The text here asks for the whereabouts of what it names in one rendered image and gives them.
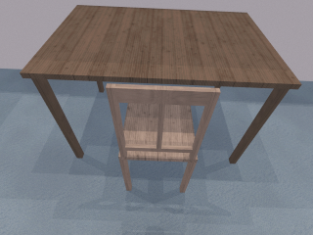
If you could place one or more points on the table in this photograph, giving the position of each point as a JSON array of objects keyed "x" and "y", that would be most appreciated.
[{"x": 160, "y": 46}]

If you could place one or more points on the chair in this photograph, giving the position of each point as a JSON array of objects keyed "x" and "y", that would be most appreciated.
[{"x": 158, "y": 124}]

